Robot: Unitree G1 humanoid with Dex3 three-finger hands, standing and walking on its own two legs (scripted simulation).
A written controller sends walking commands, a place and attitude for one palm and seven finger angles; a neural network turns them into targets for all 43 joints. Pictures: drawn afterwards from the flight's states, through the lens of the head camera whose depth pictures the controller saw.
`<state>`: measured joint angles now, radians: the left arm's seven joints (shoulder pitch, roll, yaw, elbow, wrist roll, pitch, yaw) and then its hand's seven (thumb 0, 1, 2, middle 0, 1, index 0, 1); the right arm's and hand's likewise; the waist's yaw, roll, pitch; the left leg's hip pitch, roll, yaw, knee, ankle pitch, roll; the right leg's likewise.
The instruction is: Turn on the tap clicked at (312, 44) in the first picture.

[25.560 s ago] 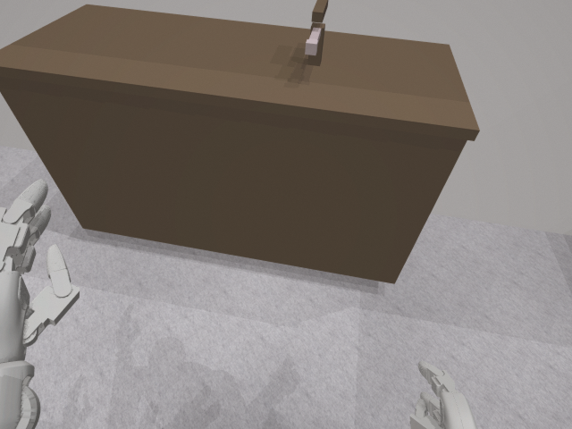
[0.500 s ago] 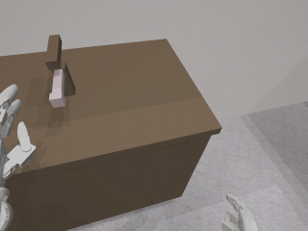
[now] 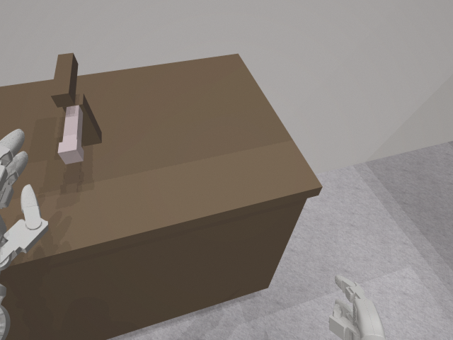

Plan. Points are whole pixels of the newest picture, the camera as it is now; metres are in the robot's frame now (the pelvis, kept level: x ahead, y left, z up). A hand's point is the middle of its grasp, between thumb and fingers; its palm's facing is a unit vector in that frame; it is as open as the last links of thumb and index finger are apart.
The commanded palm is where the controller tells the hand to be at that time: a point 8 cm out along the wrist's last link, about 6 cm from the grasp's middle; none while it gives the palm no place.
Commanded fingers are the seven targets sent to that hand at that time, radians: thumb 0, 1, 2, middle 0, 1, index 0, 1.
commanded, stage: shuffle to correct the standing spot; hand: left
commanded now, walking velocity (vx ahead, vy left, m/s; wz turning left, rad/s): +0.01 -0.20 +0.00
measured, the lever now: (71, 151) +0.37 +0.28 +0.14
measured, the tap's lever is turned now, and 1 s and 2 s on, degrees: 0 0 0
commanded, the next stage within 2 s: come to a stop and stand still in 1.16 s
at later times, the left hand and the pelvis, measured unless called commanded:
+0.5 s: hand (48, 242) +0.20 +0.23 +0.16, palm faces +0.33 -0.87 -0.36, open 7.4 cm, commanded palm +0.15 +0.27 +0.18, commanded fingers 0.00 0.90 0.90 -0.20 -0.30 -0.20 -0.30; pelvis -0.01 +0.00 +0.00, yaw -1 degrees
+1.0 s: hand (54, 228) +0.22 +0.23 +0.17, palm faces +0.36 -0.85 -0.38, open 7.4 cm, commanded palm +0.17 +0.26 +0.18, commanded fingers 0.00 0.90 0.90 -0.20 -0.30 -0.20 -0.30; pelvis +0.00 -0.01 +0.00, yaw -1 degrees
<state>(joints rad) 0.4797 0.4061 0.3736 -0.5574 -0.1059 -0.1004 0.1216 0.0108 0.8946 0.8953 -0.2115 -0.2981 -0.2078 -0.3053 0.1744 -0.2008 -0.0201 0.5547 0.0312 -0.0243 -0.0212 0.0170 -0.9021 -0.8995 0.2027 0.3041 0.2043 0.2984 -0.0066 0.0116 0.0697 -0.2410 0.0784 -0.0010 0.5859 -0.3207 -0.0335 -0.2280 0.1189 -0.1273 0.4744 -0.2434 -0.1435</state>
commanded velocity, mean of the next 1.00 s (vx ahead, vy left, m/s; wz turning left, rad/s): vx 0.02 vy -0.20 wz -0.03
